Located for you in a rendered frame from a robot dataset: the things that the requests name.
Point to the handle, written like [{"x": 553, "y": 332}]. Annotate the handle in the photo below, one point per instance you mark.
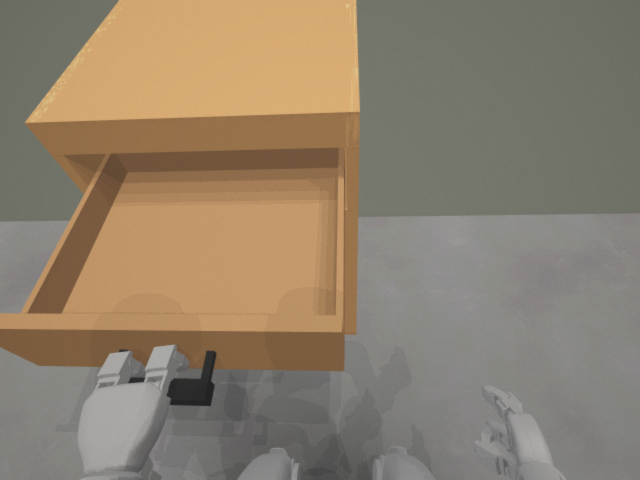
[{"x": 193, "y": 392}]

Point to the right robot thigh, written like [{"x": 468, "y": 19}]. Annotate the right robot thigh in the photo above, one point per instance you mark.
[{"x": 396, "y": 466}]

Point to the right robot hand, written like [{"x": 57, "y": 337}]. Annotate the right robot hand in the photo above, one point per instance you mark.
[{"x": 519, "y": 442}]

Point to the drawer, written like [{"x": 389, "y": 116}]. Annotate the drawer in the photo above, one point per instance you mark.
[{"x": 241, "y": 252}]

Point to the cabinet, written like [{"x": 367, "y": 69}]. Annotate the cabinet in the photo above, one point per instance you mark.
[{"x": 213, "y": 75}]

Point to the left robot hand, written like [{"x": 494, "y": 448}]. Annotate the left robot hand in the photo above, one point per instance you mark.
[{"x": 120, "y": 422}]

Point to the robot right shin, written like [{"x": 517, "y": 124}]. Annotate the robot right shin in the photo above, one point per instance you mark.
[{"x": 397, "y": 450}]

